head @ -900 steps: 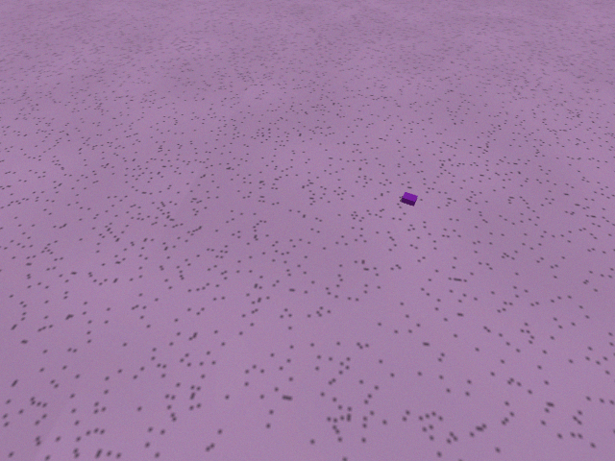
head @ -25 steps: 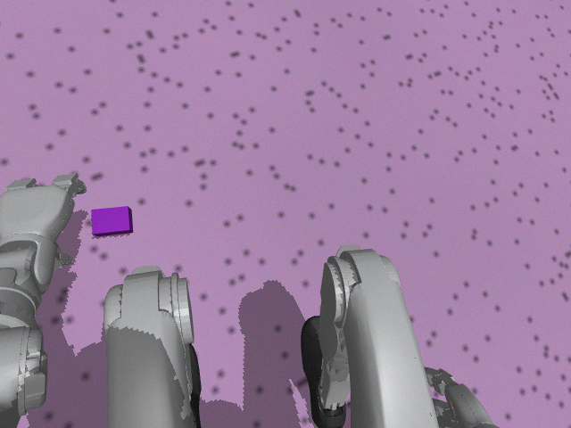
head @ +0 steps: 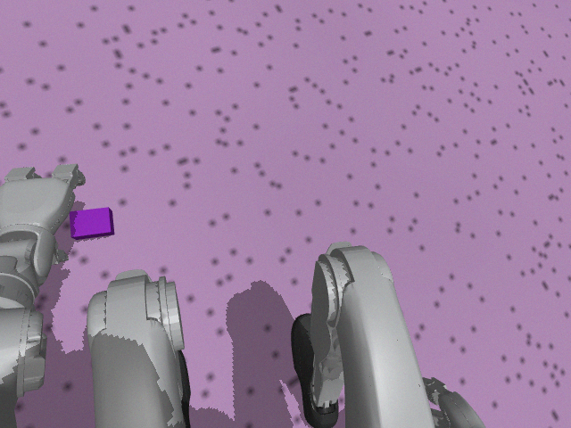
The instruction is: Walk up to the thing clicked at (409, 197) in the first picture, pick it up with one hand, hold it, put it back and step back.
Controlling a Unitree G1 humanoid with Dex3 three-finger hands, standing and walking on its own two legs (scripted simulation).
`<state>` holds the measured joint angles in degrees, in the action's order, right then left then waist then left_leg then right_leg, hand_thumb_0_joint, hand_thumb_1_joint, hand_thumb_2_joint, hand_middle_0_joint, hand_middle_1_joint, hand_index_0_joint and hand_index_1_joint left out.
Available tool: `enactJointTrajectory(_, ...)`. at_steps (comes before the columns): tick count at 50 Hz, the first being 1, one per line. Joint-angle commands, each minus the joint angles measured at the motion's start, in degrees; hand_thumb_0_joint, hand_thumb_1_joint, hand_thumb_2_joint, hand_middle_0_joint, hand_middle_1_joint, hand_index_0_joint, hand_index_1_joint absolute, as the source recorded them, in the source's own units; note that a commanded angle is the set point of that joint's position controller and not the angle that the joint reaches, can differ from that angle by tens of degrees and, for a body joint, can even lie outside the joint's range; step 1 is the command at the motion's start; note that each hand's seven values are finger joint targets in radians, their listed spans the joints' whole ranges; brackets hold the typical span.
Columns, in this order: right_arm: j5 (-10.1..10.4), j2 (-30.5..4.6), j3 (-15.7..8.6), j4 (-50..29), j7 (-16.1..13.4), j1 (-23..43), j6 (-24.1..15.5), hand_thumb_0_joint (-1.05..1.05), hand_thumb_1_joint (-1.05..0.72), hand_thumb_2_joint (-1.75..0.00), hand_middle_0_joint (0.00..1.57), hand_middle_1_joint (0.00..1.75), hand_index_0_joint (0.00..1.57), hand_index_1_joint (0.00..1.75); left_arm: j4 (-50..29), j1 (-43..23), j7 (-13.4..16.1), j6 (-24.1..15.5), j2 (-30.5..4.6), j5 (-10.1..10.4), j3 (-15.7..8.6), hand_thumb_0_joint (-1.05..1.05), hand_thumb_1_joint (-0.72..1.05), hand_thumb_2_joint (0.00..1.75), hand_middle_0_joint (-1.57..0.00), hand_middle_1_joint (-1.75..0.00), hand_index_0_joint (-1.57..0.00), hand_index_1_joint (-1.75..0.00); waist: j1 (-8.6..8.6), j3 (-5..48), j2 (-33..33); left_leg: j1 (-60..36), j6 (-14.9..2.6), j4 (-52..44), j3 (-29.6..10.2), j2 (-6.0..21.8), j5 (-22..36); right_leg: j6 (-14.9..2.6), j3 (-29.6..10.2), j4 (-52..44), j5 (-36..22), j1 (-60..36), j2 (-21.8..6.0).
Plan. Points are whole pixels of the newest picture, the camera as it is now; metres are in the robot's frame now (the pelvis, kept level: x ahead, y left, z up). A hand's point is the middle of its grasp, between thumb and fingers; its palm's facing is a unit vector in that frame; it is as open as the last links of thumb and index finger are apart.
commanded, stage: approach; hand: left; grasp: from above
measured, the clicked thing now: (92, 223) +0.43 +0.26 -0.30
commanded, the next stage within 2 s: close in in 0.44 s
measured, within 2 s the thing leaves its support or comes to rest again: neither
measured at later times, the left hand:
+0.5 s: hand (44, 224) +0.41 +0.30 -0.19, palm faces -0.53 -0.09 -0.84, open 13.9 cm
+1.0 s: hand (81, 214) +0.43 +0.26 -0.22, palm faces -0.41 -0.05 -0.91, open 14.1 cm
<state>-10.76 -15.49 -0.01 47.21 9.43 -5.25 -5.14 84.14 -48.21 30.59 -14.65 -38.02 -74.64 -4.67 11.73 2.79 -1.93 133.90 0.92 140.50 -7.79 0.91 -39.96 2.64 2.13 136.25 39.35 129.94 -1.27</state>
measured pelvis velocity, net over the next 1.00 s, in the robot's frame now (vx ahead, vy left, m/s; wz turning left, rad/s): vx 0.00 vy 0.01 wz -0.05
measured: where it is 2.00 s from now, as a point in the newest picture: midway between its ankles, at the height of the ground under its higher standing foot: (248, 407)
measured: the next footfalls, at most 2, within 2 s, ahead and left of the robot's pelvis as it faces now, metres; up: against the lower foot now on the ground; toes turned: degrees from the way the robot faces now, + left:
none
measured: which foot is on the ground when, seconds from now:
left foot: down 0.00-1.00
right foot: down 0.00-1.00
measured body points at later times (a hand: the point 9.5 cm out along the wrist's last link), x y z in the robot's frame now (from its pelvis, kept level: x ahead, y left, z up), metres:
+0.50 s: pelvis +0.00 +0.00 +0.00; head +0.24 +0.04 +0.38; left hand +0.43 +0.30 -0.14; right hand +0.03 -0.27 -0.12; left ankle +0.07 +0.13 -0.28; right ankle +0.10 -0.13 -0.28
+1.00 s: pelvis +0.00 +0.01 -0.02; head +0.24 +0.09 +0.36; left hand +0.45 +0.26 -0.17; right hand +0.08 -0.28 -0.11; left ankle +0.07 +0.13 -0.28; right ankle +0.10 -0.13 -0.28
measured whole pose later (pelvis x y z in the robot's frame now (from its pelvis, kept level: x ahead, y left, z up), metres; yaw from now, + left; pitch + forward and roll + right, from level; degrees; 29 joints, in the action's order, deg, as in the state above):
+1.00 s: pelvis +0.00 +0.01 -0.02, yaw -3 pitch +31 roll -9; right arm -15.0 -17.1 4.0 47.4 15.5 -0.3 -10.6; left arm 99.9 -56.0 42.1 -8.2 -39.8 -76.3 -5.9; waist 17.2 0.0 -3.0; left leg 136.2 0.2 144.2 -9.7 1.0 -39.7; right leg 3.5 3.5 137.9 38.2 131.1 -0.2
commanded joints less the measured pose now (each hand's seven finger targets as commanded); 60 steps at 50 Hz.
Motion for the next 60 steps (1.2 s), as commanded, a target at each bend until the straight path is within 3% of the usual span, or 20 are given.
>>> enactJointTrajectory(1,-0.74,-14.94,-3.54,-0.41,-0.59,-12.33,-1.18,0.0,-0.9,-0.89,0.2,0.3,0.2,0.3,-4.81,-24.02,5.45,1.07,-10.23,0.24,-0.54,0.0,-0.37,0.85,-0.21,-0.87,-0.22,-0.86,4.93,35.83,17.45,-30.18,-2.27,-14.14,5.49,-1.24,9.22,-3.36,7.41,-12.86,-11.52,-14.19,2.25)
enactJointTrajectory(4,-1.38,-15.17,-2.52,-0.56,-0.04,-12.29,-1.52,0.0,-0.9,-0.89,0.2,0.3,0.2,0.3,-0.35,-26.6,6.65,3.13,-12.67,-1.07,-1.43,0.0,-0.39,0.87,-0.2,-0.89,-0.2,-0.89,5.46,35.37,18.8,-30.25,-2.18,-13.47,5.81,-1.11,8.97,-3.63,7.43,-12.68,-11.9,-14.08,2.39)
enactJointTrajectory(9,-1.56,-15.72,-1.14,-2.3,1.11,-11.35,-1.48,0.0,-0.9,-0.9,0.2,0.3,0.2,0.3,2.14,-21.42,7.44,7.49,-16.18,-0.11,-5.29,0.0,-0.45,0.92,-0.15,-0.92,-0.15,-0.92,2.88,37.98,21.33,-30.83,-2.16,-14.63,6.29,-1.39,10.44,-3.96,7.51,-12.25,-13.66,-16.79,2.46)
enactJointTrajectory(11,-1.82,-15.68,-0.39,-3.23,2.03,-10.94,-1.92,0.0,-0.9,-0.89,0.2,0.3,0.2,0.3,2.9,-21.5,5.88,8.87,-15.99,0.39,-3.94,0.0,-0.46,0.92,-0.15,-0.93,-0.15,-0.93,3.55,37.15,20.65,-29.49,-2.47,-13.42,6.64,-1.39,9.8,-4.15,7.4,-12.1,-13.8,-17.4,2.82)
enactJointTrajectory(15,-0.28,-15.73,-0.62,-4.32,2.37,-10.95,-1.09,0.0,-0.9,-0.89,0.2,0.3,0.2,0.3,0.44,-12.26,2.51,10.62,-19.67,4.05,-8.2,0.0,-0.51,0.97,-0.12,-0.93,-0.12,-0.94,-0.62,40.38,17.25,-27.04,-3.12,-14.16,6.89,-1.49,12.87,-3.8,6.5,-12.9,-16.16,-24.0,3.01)
enactJointTrajectory(20,0.28,-15.13,-1.55,-4.23,2.56,-12.89,-0.52,0.0,-0.9,-0.89,0.2,0.3,0.2,0.3,-3.68,-11.93,-3.58,7.74,-16.29,7.25,-6.27,0.0,-0.54,0.98,-0.09,-0.99,-0.09,-0.99,1.54,37.15,10.16,-20.86,-4.06,-12.11,6.59,-1.38,12.77,-2.94,5.72,-14.02,-17.4,-27.25,3.02)
enactJointTrajectory(22,0.23,-15.33,-2.06,-4.26,2.48,-13.33,-0.7,0.0,-0.9,-0.89,0.2,0.3,0.2,0.3,-4.15,-11.65,-5.64,5.26,-13.46,7.94,-4.49,0.0,-0.52,0.97,-0.1,-0.98,-0.1,-0.98,2.71,34.84,7.8,-18.77,-4.06,-11.74,6.21,-1.5,10.19,-2.85,5.7,-14.9,-14.76,-26.45,3.07)
enactJointTrajectory(24,0.08,-15.41,-2.37,-2.76,2.55,-14.58,-0.97,0.0,-0.9,-0.89,0.2,0.3,0.2,0.3,-5.2,-13.18,-7.07,2.05,-8.09,8.48,-0.3,0.0,-0.49,0.94,-0.12,-0.97,-0.13,-0.97,4.44,32.21,8.43,-18.88,-3.45,-11.44,5.67,-1.68,7.64,-3.42,6.22,-15.18,-11.36,-23.65,3.14)
enactJointTrajectory(25,0.1,-15.7,-2.55,-2.48,2.45,-14.78,-1.12,0.0,-0.9,-0.89,0.2,0.3,0.2,0.3,-7.77,-14.46,-7.09,0.06,-8.14,8.47,0.2,0.0,-0.47,0.93,-0.14,-0.96,-0.14,-0.96,4.27,31.93,8.9,-20.08,-3.11,-11.96,5.2,-1.83,6.13,-3.79,6.6,-15.69,-9.22,-22.4,3.15)
enactJointTrajectory(28,0.38,-16.45,-3.68,-3.39,1.78,-14.4,-1.35,0.0,-0.9,-0.89,0.2,0.3,0.2,0.3,-13.71,-14.77,-4.85,-4.87,-9.43,7.38,-0.03,0.0,-0.45,0.9,-0.15,-0.94,-0.16,-0.92,3.17,33.97,11.71,-25.62,-2.06,-12.46,4.36,-1.56,4.75,-4.29,7.29,-15.77,-6.34,-19.83,3.02)
enactJointTrajectory(32,0.15,-15.61,-3.57,-3.04,1.21,-11.19,-0.98,0.0,-0.89,-0.89,0.2,0.3,0.2,0.3,-14.04,-14.04,3.64,-6.78,-12.36,2.05,-2.78,0.0,-0.47,0.92,-0.11,-0.96,-0.13,-0.95,1.68,34.9,16.9,-28.35,-1.56,-13.5,4.98,-1.33,5.02,-4.06,7.42,-13.09,-6.93,-16.24,3.06)
enactJointTrajectory(37,-2.1,-15.71,-3.35,0.54,1.87,-7.74,-1.72,0.0,-0.89,-0.89,0.2,0.3,0.2,0.3,-1.51,-19.29,13.09,-2.16,-10.48,-4.82,-1.71,0.0,-0.48,0.94,-0.1,-0.94,-0.11,-0.93,4.4,31.49,19.51,-30.28,-1.37,-13.58,5.12,-1.43,5.65,-3.64,9.13,-11.12,-7.78,-9.7,3.15)
enactJointTrajectory(41,-3.53,-16.31,-2.49,1.88,3.15,-6.3,-3.05,0.0,-0.89,-0.9,0.2,0.3,0.2,0.3,5.21,-20.68,16.81,3.19,-10.7,-4.68,-1.24,0.0,-0.53,0.98,-0.07,-0.95,-0.06,-0.96,5.0,30.31,20.62,-29.02,-1.68,-14.42,5.18,-1.57,5.11,-3.26,9.22,-11.32,-7.95,-9.67,2.98)
enactJointTrajectory(44,-4.58,-16.94,-1.64,1.76,4.67,-5.63,-4.81,0.0,-0.89,-0.9,0.2,0.3,0.2,0.3,10.08,-22.46,16.07,6.16,-8.55,-2.39,1.16,0.0,-0.52,0.97,-0.05,-0.98,-0.05,-0.98,7.16,28.83,19.19,-27.87,-1.85,-13.54,4.23,-1.15,3.86,-2.86,9.51,-11.21,-7.56,-8.98,2.82)
enactJointTrajectory(48,-4.39,-18.0,-0.11,0.17,6.13,-7.56,-6.15,0.0,-0.89,-0.9,0.2,0.3,0.2,0.3,9.61,-25.28,12.94,7.51,-14.45,0.1,-2.92,0.0,-0.53,0.98,-0.06,-0.99,-0.06,-0.98,7.38,29.96,19.37,-28.12,-2.2,-11.07,4.23,-0.9,6.87,-3.05,8.94,-10.51,-11.13,-12.2,2.85)
enactJointTrajectory(49,-4.48,-17.67,0.69,0.49,6.44,-7.48,-6.35,0.0,-0.89,-0.9,0.2,0.3,0.2,0.3,12.35,-23.41,12.08,7.8,-15.1,0.76,-3.12,0.0,-0.52,0.97,-0.06,-1.0,-0.06,-1.0,6.33,29.64,19.32,-26.97,-2.2,-11.12,4.05,-0.96,6.82,-3.31,8.9,-10.13,-10.8,-12.47,2.82)
enactJointTrajectory(50,-4.75,-18.52,0.41,-0.51,6.72,-8.13,-6.76,0.0,-0.89,-0.9,0.2,0.3,0.2,0.3,11.85,-22.39,11.42,7.59,-18.25,1.6,-6.72,0.0,-0.53,0.97,-0.05,-1.0,-0.06,-1.0,6.93,30.26,18.88,-27.16,-2.38,-10.05,4.06,-0.89,8.63,-2.92,8.98,-9.65,-12.65,-14.85,2.73)
enactJointTrajectory(52,-4.92,-18.08,1.09,-1.33,7.13,-8.92,-6.87,0.0,-0.89,-0.9,0.2,0.3,0.2,0.3,13.4,-17.67,9.58,7.2,-19.17,2.27,-8.06,0.0,-0.53,0.97,-0.05,-1.01,-0.06,-1.0,5.92,31.37,17.02,-26.19,-2.54,-9.3,4.58,-1.15,10.57,-3.08,8.86,-9.6,-14.1,-18.33,2.97)
enactJointTrajectory(54,-5.02,-17.69,1.53,-2.24,7.3,-9.37,-6.79,0.0,-0.89,-0.9,0.2,0.3,0.2,0.3,12.27,-15.98,7.6,6.09,-18.02,3.11,-6.93,0.0,-0.52,0.95,-0.05,-1.01,-0.06,-1.0,6.1,33.09,18.0,-26.72,-2.6,-9.01,4.53,-1.23,12.99,-3.05,8.91,-9.34,-16.5,-21.15,3.38)
enactJointTrajectory(60,-5.69,-17.45,3.86,-0.93,7.58,-12.39,-5.92,0.0,-0.89,-0.9,0.2,0.3,0.2,0.3,6.63,-15.78,5.53,0.28,-21.09,4.19,-7.99,0.0,-0.54,0.97,-0.06,-1.0,-0.06,-1.0,6.82,35.65,18.06,-26.85,-2.18,-7.52,3.76,-0.68,16.44,-2.67,9.59,-9.04,-21.17,-26.68,4.19)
